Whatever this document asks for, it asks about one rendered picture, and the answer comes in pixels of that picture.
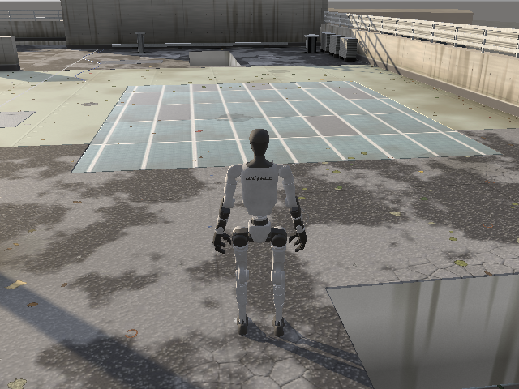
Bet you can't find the left robot hand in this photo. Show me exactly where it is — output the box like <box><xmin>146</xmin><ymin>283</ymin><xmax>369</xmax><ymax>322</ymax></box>
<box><xmin>212</xmin><ymin>232</ymin><xmax>231</xmax><ymax>254</ymax></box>

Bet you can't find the left robot forearm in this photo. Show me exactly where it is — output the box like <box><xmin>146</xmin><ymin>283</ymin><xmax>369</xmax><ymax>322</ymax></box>
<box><xmin>215</xmin><ymin>196</ymin><xmax>230</xmax><ymax>234</ymax></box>

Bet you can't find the right robot foot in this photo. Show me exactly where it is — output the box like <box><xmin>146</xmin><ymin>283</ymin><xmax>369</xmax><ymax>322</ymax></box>
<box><xmin>272</xmin><ymin>315</ymin><xmax>285</xmax><ymax>337</ymax></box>

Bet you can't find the left robot thigh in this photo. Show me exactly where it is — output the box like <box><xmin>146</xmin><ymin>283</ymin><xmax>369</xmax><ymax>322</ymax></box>
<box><xmin>232</xmin><ymin>226</ymin><xmax>249</xmax><ymax>284</ymax></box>

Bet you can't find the right robot forearm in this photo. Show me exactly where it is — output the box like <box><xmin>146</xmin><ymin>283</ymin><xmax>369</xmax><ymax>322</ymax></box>
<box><xmin>289</xmin><ymin>195</ymin><xmax>305</xmax><ymax>233</ymax></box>

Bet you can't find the right robot hand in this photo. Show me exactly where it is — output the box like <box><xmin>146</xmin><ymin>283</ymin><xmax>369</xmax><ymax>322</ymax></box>
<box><xmin>289</xmin><ymin>230</ymin><xmax>307</xmax><ymax>252</ymax></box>

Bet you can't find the robot left upper arm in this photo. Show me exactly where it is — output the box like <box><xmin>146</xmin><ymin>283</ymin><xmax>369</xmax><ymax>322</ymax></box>
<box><xmin>222</xmin><ymin>164</ymin><xmax>242</xmax><ymax>209</ymax></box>

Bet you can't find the robot right upper arm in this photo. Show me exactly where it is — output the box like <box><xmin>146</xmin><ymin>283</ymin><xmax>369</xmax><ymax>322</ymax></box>
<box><xmin>277</xmin><ymin>164</ymin><xmax>298</xmax><ymax>208</ymax></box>

